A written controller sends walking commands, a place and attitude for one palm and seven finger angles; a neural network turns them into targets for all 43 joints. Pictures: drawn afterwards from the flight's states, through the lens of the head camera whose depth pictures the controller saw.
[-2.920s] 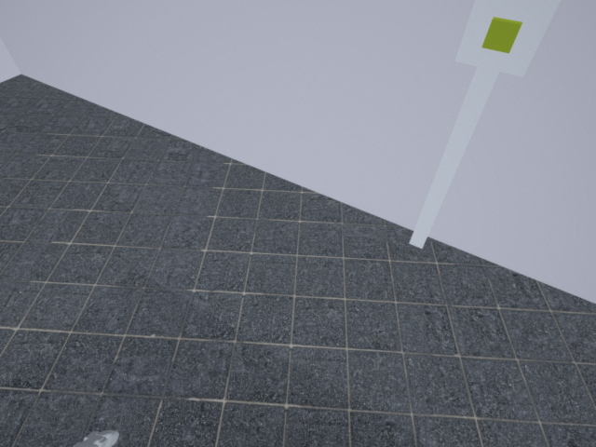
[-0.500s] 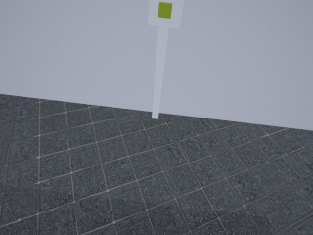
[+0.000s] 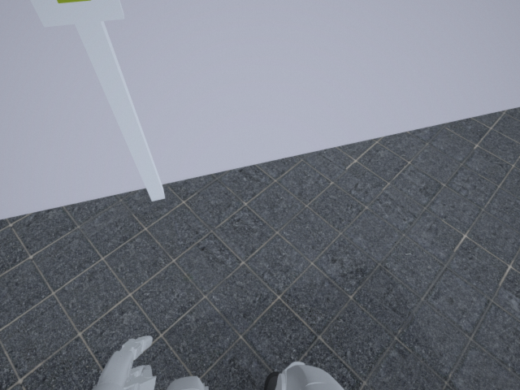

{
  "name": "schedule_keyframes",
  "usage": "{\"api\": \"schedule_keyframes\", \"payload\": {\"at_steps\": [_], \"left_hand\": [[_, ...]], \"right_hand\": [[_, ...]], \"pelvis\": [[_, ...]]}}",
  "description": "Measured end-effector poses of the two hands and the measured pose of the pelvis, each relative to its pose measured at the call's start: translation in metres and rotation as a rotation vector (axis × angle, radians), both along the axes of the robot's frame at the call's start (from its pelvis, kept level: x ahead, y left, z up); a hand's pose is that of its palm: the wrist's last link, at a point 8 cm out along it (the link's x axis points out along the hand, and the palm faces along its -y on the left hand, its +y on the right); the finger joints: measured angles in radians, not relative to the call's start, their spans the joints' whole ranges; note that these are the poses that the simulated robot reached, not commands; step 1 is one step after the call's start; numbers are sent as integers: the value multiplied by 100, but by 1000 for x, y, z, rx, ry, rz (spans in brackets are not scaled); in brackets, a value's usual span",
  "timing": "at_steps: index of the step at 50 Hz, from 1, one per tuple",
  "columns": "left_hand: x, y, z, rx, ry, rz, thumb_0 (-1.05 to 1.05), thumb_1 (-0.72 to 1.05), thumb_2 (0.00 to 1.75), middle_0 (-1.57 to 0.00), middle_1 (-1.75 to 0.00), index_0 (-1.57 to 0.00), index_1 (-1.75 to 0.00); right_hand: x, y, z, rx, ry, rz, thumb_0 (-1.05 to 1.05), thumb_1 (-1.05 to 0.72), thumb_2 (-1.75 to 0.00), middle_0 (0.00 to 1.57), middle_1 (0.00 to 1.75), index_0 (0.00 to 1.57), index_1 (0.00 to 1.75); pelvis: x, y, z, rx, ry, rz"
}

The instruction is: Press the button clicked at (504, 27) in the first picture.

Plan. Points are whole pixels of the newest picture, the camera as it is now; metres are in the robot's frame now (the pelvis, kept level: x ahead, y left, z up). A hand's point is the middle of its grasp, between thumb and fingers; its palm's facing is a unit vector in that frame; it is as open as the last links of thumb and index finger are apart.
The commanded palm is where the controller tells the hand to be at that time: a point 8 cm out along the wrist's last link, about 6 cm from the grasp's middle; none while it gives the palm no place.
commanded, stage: walk to a spot facing it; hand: left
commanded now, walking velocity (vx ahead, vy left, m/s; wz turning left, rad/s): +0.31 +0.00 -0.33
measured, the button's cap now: out of the picture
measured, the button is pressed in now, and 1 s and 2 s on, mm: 0 0 0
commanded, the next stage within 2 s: turn to face it in 0.18 s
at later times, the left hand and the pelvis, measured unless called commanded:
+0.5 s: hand (127, 322) +0.24 +0.24 -0.15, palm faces -0.07 -0.98 -0.19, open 7.4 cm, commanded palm none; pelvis +0.19 +0.05 +0.03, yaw -8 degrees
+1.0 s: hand (152, 302) +0.27 +0.20 -0.13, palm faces +0.19 -0.95 -0.27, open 7.3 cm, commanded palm none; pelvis +0.23 +0.00 +0.03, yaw +9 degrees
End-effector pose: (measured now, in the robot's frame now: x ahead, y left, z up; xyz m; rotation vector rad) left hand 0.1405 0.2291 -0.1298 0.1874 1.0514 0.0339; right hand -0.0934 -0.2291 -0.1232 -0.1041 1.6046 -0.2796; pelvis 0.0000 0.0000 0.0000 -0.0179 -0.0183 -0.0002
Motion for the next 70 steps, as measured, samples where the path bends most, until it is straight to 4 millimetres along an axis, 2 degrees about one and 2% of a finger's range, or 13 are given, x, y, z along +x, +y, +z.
{"api": "schedule_keyframes", "payload": {"at_steps": [4,9,13,17,20,24,33,39,43,50,60,64,70], "left_hand": [[3,0,8,21,82,-5,0,91,90,-20,-30,-20,-30],[14,22,15,53,134,22,0,93,90,-20,-30,-21,-30],[27,42,12,50,161,52,0,92,90,-20,-30,-20,-30],[45,63,-3,44,204,75,0,91,90,-20,-30,-20,-30],[62,69,-4,53,242,50,1,91,90,-20,-30,-20,-30],[93,65,4,39,236,35,1,91,90,-19,-30,-20,-30],[151,30,16,14,164,68,1,91,90,-19,-30,-20,-30],[168,8,22,55,96,112,0,91,90,-20,-30,-20,-30],[157,4,33,73,84,179,0,91,90,-20,-30,-20,-30],[116,11,35,91,137,286,0,92,90,-20,-30,-20,-30],[27,36,-1,31,320,434,0,91,90,-20,-30,-20,-30],[9,44,-3,16,379,458,1,91,90,-20,-30,-20,-30],[22,46,10,-9,347,448,1,91,90,-19,-30,-20,-30]], "right_hand": [[98,-8,3,-20,-211,32,1,-91,-90,20,30,19,30],[207,-2,16,-20,-425,76,1,-91,-90,20,29,19,30],[277,12,24,-23,-520,118,1,-91,-90,20,29,19,30],[328,26,27,-57,-582,144,1,-91,-90,20,30,20,30],[339,35,31,-67,-581,126,1,-91,-90,20,30,20,30],[324,47,29,-48,-477,87,0,-91,-90,20,30,20,30],[283,31,12,-4,-211,36,0,-93,-90,20,30,20,30],[288,7,-11,53,-153,45,1,-91,-90,20,30,20,30],[320,-8,-9,64,-168,113,1,-91,-90,20,30,20,30],[400,-15,0,56,-280,254,1,-91,-90,20,29,19,30],[503,36,19,18,-467,474,1,-91,-90,20,29,19,30],[510,58,30,17,-502,519,1,-91,-90,20,29,19,30],[485,69,31,52,-450,489,1,-90,-90,20,30,20,30]], "pelvis": [[30,2,13,1,7,-35],[70,11,20,0,18,-75],[105,23,19,-6,17,-99],[141,40,10,-8,12,-132],[161,47,13,-2,-1,-158],[183,51,24,-4,-1,-139],[212,37,26,15,19,-52],[222,11,16,29,20,20],[226,1,22,44,14,83],[230,-3,26,53,11,159],[230,24,11,14,15,233],[230,32,15,11,3,237],[243,38,28,6,3,254]]}}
